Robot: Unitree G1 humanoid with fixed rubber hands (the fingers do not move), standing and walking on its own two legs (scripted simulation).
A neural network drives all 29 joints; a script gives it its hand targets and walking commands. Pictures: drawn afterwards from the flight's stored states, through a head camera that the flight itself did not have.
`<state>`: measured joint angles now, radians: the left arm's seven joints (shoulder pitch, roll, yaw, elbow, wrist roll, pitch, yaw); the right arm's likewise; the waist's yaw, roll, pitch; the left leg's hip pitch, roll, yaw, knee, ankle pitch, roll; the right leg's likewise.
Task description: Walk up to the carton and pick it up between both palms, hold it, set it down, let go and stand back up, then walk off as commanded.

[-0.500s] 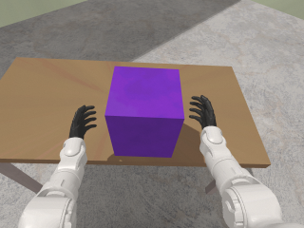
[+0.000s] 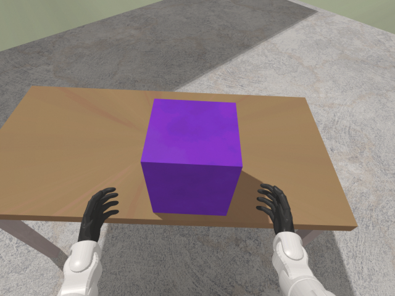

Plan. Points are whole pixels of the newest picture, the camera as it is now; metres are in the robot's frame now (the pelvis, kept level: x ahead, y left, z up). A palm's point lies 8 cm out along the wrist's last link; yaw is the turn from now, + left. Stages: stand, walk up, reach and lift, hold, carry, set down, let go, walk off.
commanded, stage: set down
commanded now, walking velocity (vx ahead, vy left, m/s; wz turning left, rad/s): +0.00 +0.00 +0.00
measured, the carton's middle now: (192, 160) +0.48 +0.03 -0.06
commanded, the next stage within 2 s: let go in 1.92 s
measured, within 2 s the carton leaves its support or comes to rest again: neither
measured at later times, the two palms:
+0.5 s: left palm (87, 254) +0.22 +0.23 -0.03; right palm (295, 256) +0.22 -0.18 -0.03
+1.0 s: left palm (84, 268) +0.20 +0.24 -0.05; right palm (290, 257) +0.23 -0.18 -0.05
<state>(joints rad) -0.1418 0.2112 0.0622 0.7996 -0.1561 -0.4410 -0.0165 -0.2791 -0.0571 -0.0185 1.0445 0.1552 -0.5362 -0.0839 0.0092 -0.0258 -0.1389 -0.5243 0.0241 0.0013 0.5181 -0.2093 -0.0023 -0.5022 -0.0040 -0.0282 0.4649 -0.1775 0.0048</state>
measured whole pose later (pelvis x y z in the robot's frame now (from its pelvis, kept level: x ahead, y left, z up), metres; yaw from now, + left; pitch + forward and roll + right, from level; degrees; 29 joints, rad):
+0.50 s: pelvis +0.01 +0.00 +0.00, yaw +0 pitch +1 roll -1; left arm 0.06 0.22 -0.01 0.67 -0.16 -0.40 0.02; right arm -0.03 -0.06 -0.01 0.98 0.17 -0.54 -0.04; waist 0.01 -0.05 -0.07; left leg -0.29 0.02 0.00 0.52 -0.25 0.00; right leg -0.27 0.00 -0.03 0.46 -0.22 0.00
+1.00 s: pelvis +0.03 +0.00 +0.00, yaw +0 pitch -1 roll -1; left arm 0.18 0.23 -0.02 0.60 -0.16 -0.30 0.03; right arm 0.03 -0.06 0.01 0.94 0.17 -0.51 -0.03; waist 0.03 -0.03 0.00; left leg -0.22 0.02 0.00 0.52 -0.29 0.00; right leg -0.20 0.00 -0.03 0.46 -0.26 0.00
